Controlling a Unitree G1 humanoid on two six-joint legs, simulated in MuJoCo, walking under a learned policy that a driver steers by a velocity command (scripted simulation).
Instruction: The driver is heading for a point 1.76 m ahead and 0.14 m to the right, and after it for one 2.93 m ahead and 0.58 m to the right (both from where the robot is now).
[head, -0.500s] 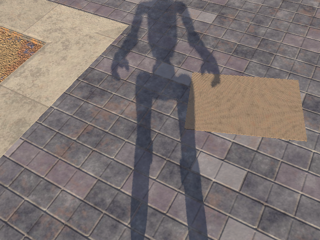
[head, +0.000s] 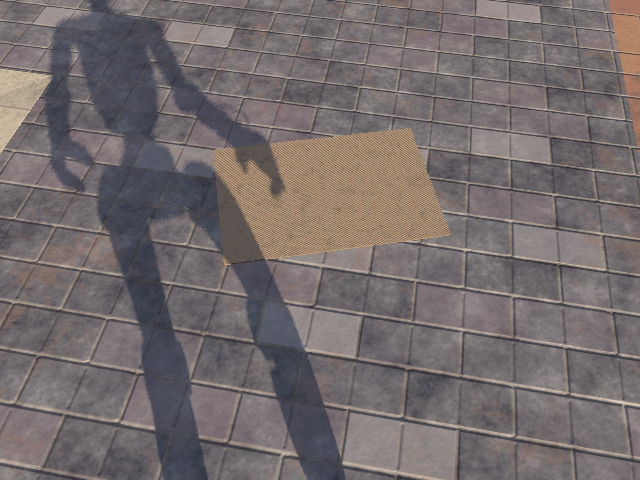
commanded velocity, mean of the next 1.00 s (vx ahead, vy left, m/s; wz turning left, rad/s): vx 0.17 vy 0.00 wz -0.33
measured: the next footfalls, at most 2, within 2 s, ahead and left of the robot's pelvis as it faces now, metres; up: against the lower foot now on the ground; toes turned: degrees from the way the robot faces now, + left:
right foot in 0.10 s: +0.04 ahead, -0.14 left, +0.00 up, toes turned -5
left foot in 0.58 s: +0.08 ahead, +0.08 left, +0.00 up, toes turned -18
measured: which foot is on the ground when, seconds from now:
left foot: down 0.00-0.10, up 0.12-0.56, down 0.58-1.00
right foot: up 0.00-0.08, down 0.10-0.58, up 0.60-0.98, down 1.00-1.00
